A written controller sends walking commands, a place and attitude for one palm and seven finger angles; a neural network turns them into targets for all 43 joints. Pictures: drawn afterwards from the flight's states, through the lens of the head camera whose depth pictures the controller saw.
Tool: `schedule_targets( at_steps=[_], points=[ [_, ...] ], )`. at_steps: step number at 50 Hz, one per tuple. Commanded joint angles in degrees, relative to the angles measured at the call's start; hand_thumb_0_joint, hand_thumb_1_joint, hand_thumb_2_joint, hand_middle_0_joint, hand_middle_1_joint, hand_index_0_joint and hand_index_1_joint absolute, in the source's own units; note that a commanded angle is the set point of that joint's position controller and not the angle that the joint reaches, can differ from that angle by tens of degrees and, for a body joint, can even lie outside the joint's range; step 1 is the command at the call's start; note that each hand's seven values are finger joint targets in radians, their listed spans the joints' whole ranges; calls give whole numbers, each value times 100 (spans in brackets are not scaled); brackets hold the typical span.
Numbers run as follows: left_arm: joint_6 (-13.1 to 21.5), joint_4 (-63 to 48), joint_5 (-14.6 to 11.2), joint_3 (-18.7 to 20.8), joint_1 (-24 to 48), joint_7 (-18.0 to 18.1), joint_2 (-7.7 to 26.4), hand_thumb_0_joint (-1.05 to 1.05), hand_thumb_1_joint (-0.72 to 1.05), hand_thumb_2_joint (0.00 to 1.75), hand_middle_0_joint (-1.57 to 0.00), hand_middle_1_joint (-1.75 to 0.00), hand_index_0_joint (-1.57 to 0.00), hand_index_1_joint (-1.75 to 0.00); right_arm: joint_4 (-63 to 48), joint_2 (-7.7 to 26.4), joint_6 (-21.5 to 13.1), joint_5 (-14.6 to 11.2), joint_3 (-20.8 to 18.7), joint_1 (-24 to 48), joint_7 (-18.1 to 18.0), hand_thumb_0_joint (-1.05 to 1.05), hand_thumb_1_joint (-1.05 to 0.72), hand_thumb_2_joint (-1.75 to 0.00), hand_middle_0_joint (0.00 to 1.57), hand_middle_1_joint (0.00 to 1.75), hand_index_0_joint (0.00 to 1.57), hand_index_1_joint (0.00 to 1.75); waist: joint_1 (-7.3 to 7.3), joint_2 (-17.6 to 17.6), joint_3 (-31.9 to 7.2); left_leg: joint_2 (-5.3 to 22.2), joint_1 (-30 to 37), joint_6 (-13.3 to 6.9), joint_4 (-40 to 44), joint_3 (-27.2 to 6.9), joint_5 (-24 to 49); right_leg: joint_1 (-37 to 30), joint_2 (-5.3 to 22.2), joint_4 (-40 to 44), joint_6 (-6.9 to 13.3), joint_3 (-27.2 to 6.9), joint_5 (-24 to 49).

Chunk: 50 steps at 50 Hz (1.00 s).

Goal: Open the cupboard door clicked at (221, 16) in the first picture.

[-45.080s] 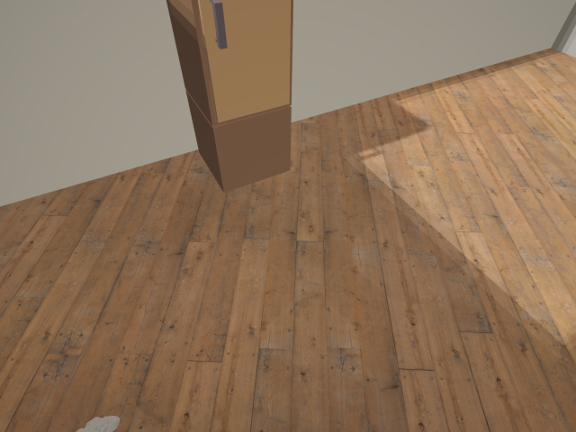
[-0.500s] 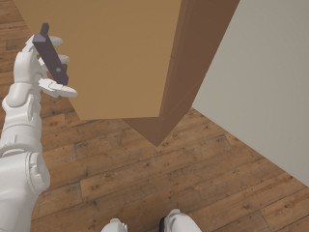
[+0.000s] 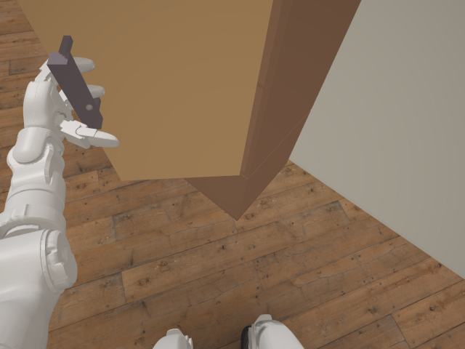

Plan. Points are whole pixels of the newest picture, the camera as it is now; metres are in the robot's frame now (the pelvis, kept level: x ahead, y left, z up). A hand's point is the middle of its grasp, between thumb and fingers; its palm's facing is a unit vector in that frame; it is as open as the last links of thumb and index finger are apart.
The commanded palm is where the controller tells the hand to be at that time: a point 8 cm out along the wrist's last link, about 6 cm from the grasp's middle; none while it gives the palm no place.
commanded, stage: slide the fingers in behind the handle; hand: left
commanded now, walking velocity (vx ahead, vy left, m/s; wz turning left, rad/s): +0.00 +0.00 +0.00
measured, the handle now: (81, 85) +0.54 +0.22 +0.09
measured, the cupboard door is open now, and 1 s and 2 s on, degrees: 44 44 87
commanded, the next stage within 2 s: close the thumb around the handle in 0.06 s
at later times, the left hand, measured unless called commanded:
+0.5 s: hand (87, 110) +0.49 +0.20 +0.10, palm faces +0.01 -1.00 -0.01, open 10.7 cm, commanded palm +0.47 +0.25 +0.09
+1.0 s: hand (91, 108) +0.49 +0.20 +0.09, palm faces +0.03 -1.00 -0.02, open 6.0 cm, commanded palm +0.47 +0.25 +0.09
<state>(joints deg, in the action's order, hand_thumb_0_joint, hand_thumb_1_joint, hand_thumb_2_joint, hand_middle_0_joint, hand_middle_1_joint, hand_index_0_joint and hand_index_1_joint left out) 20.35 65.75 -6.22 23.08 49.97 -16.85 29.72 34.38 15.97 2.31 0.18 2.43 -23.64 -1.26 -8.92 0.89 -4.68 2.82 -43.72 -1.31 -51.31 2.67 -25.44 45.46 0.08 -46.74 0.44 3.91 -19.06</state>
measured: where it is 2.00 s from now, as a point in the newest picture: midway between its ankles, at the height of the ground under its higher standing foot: outside the picture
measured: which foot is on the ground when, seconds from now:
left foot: down 0.00-1.00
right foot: down 0.00-1.00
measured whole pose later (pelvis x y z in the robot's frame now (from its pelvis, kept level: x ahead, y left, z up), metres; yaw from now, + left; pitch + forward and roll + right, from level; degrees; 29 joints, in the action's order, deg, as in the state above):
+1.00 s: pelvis +0.00 +0.00 +0.00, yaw +0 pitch +18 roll -2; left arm 20.5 65.7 -6.2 22.6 49.8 -15.1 28.8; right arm 35.4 15.7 2.2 0.5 2.5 -24.0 -1.1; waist -8.8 1.1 -5.0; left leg 2.7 -43.9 -1.2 -51.4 2.3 -25.4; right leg 45.6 0.1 -47.0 0.6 4.1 -19.2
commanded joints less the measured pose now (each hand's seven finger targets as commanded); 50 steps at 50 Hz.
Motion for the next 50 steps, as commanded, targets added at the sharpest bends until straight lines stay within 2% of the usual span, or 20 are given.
schedule_targets(
  at_steps=[1, 4, 5, 8, 13, 16, 18, 20, 24, 26, 27, 28, 30, 33, 37, 39, 42, 45, 46, 50],
  points=[
    [450, -1371, -175, 93, 2420, -21, 1307, 0, -50, 30, -30, -120, -30, -120, -320, 964, -101, 0, -396, -833, -33, 0, -90, -90, 20, 30, 20, 30, 73, 775, -2762, -175, 1581, 6, 540, -376, 2558, -1525, -233, 264, 91, -230, 2017],
    [367, -1292, -165, 20, 2260, -1, 1189, 0, -50, 30, -30, -120, -30, -120, -275, 966, -66, -5, -415, -827, -10, 0, -90, -90, 20, 30, 20, 30, 50, 548, -2594, -131, 1593, 26, 575, -408, 2576, -1420, -238, 290, 64, -173, 1966],
    [329, -1275, -162, -92, 2227, -9, 1057, 0, -50, 30, -30, -120, -30, -120, -311, 960, -58, -17, -407, -776, -5, 0, -90, -90, 20, 30, 20, 30, 50, 661, -2451, -142, 1542, 34, 604, -385, 2464, -1347, -232, 315, 70, -170, 1868],
    [316, -1355, -205, 106, 2221, 49, 1210, 0, -50, 30, -30, -120, -30, -120, -326, 972, -49, -10, -415, -787, -4, 0, -90, -90, 20, 30, 20, 30, 101, 486, -2549, -151, 1530, 22, 616, -381, 2503, -1509, -237, 313, 71, -175, 1950],
    [452, -1509, -153, 107, 2148, 119, 1227, 0, -22, 42, -32, -123, -32, -123, -340, 938, -51, 0, -405, -721, -4, 0, -90, -90, 20, 30, 20, 30, 147, 471, -2476, -145, 1511, 33, 623, -381, 2551, -1550, -229, 292, 76, -183, 1993],
    [446, -1423, -171, -126, 2328, 92, 975, 0, -5, 49, -33, -125, -33, -125, -347, 935, -61, -13, -397, -688, -11, 0, -90, -90, 20, 30, 20, 30, 29, 428, -2219, -158, 1454, 13, 664, -393, 2258, -1409, -235, 335, 85, -170, 1762],
    [435, -1394, -151, -171, 2539, 93, 959, 0, 6, 54, -34, -126, -34, -126, -290, 942, -72, -17, -397, -679, -20, 0, -90, -90, 20, 30, 20, 30, -15, 614, -2222, -155, 1540, 40, 674, -432, 2157, -1247, -221, 344, 83, -160, 1619],
    [409, -1264, -155, -98, 2609, 93, 1069, 0, 17, 59, -35, -127, -35, -127, -248, 969, -87, -17, -388, -681, -43, 0, -90, -90, 20, 30, 20, 30, -36, 485, -2162, -150, 1453, 33, 659, -445, 2039, -1217, -220, 362, 82, -171, 1536],
    [411, -1136, -120, -70, 2614, 85, 1130, 0, 40, 68, -36, -130, -36, -130, -233, 967, -130, -2, -367, -691, -57, 0, -90, -90, 20, 30, 20, 30, -1, 512, -2339, -174, 1398, 38, 627, -463, 2004, -1267, -202, 310, 84, -183, 1517],
    [447, -1240, -124, -211, 2855, 90, 971, 0, 51, 73, -37, -131, -37, -131, -222, 952, -164, 7, -368, -718, -53, 0, -90, -90, 20, 30, 20, 30, -82, 610, -2384, -170, 1544, 35, 600, -500, 2117, -1136, -209, 285, 91, -153, 1516],
    [469, -1235, -100, -30, 2778, 100, 1195, 0, 56, 76, -38, -131, -38, -131, -210, 976, -164, 19, -375, -732, -48, 0, -90, -90, 20, 30, 20, 30, 13, 695, -2546, -166, 1589, 65, 588, -513, 2182, -1185, -207, 259, 91, -162, 1532],
    [459, -1198, -101, -48, 2679, 101, 1170, 0, 62, 78, -38, -132, -38, -132, -224, 976, -154, 13, -373, -727, -45, 0, -90, -90, 20, 30, 20, 30, 4, 671, -2600, -168, 1582, 58, 566, -488, 2212, -1203, -211, 259, 89, -169, 1580],
    [426, -1121, -94, 6, 2714, 106, 1259, 0, 73, 83, -39, -133, -39, -133, -218, 988, -152, 20, -367, -759, -43, 0, -90, -90, 20, 30, 20, 30, -25, 427, -2551, -172, 1375, 27, 571, -473, 2078, -1332, -215, 277, 68, -190, 1589],
    [420, -1137, -78, -90, 2747, 80, 1172, 0, 90, 90, -40, -135, -40, -135, -211, 980, -145, 6, -372, -763, -49, 0, -90, -90, 20, 30, 20, 30, -38, 624, -2524, -171, 1443, 35, 558, -480, 2152, -1224, -212, 266, 78, -182, 1618],
    [441, -1234, -78, 22, 2815, 95, 1350, 0, 90, 90, -40, -135, -40, -135, -218, 998, -143, 14, -369, -797, -56, 0, -90, -90, 20, 30, 20, 30, -14, 679, -2575, -170, 1440, 31, 574, -487, 2111, -1258, -221, 274, 82, -188, 1572],
    [416, -1206, -84, -120, 2744, 86, 1129, 0, 90, 90, -40, -135, -40, -135, -207, 979, -139, 18, -381, -813, -46, 0, -90, -90, 20, 30, 20, 30, -69, 644, -2562, -155, 1514, 30, 551, -475, 2221, -1182, -225, 286, 75, -169, 1638],
    [441, -1267, -76, 9, 2750, 119, 1323, 0, 90, 90, -40, -135, -40, -135, -202, 989, -123, 22, -383, -829, -42, 0, -90, -90, 20, 30, 20, 30, -34, 657, -2604, -169, 1453, 14, 546, -446, 2205, -1301, -227, 293, 68, -206, 1698],
    [444, -1396, -81, -169, 2778, 101, 1089, 0, 90, 90, -40, -135, -40, -135, -203, 966, -129, 29, -390, -822, -30, 0, -90, -90, 20, 30, 20, 30, -69, 646, -2599, -163, 1488, 14, 573, -439, 2216, -1331, -231, 309, 63, -195, 1734],
    [447, -1304, -97, 7, 2637, 109, 1249, 0, 90, 90, -40, -135, -40, -135, -218, 982, -120, 31, -397, -860, -40, 0, -90, -90, 20, 30, 20, 30, -17, 504, -2612, -169, 1459, -8, 546, -437, 2296, -1413, -243, 302, 77, -203, 1818],
    [465, -1374, -39, 172, 2577, 71, 1563, 0, 90, 90, -40, -135, -40, -135, -224, 977, -89, 16, -381, -833, -50, 0, -90, -90, 20, 30, 20, 30, 44, 626, -2667, -184, 1361, -8, 573, -391, 2276, -1609, -230, 295, 69, -247, 1932]
  ],
)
